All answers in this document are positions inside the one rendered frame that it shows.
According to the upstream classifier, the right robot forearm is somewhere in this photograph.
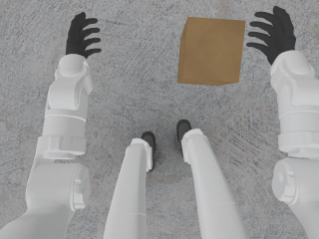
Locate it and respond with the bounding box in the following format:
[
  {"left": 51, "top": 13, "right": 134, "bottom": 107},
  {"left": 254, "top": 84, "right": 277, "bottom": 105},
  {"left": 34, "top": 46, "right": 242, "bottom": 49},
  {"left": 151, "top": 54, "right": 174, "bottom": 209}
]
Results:
[{"left": 269, "top": 50, "right": 319, "bottom": 160}]

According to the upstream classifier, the left robot hand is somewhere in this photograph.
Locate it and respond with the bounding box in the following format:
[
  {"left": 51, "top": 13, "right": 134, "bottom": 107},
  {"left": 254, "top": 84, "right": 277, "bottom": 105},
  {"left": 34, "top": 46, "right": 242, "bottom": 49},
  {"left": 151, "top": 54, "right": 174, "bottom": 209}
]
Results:
[{"left": 66, "top": 12, "right": 102, "bottom": 59}]

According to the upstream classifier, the robot left upper arm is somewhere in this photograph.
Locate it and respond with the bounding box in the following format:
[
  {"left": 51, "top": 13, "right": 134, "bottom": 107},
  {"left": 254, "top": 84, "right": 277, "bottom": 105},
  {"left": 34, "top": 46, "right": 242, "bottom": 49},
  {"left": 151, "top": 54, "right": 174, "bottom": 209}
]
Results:
[{"left": 0, "top": 163, "right": 91, "bottom": 239}]

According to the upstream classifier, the carton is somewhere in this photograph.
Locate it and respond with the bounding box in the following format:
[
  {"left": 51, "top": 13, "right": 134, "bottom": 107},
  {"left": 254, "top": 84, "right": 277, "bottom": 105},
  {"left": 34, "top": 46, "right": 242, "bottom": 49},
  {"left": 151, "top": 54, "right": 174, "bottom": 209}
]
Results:
[{"left": 177, "top": 17, "right": 246, "bottom": 86}]

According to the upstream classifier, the left robot shin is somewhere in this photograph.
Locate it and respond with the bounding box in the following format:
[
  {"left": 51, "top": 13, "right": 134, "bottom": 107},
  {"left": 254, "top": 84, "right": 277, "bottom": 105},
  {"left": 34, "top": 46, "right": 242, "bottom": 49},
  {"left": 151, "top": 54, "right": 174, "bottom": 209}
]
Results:
[{"left": 126, "top": 138, "right": 150, "bottom": 151}]

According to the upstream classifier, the left robot forearm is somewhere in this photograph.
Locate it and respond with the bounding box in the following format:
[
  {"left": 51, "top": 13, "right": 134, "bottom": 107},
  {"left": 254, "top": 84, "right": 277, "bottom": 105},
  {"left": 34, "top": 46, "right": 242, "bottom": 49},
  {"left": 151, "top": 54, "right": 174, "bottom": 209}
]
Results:
[{"left": 25, "top": 54, "right": 94, "bottom": 207}]

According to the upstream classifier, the right robot hand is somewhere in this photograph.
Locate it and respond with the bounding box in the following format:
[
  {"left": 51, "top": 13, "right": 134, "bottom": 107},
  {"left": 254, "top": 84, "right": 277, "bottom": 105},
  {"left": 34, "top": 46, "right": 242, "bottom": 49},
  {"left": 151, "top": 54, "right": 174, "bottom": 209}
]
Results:
[{"left": 246, "top": 6, "right": 296, "bottom": 66}]

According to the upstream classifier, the robot right upper arm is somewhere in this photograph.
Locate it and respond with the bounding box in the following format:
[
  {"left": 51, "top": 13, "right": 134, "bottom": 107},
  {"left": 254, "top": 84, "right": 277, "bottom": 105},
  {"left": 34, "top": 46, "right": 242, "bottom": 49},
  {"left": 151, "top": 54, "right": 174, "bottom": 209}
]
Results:
[{"left": 271, "top": 157, "right": 319, "bottom": 239}]

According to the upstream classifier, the robot right thigh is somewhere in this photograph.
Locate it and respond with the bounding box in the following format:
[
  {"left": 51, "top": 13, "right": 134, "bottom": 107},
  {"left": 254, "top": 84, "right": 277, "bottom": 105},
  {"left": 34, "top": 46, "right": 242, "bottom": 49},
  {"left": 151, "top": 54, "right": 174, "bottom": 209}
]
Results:
[{"left": 181, "top": 133, "right": 249, "bottom": 239}]

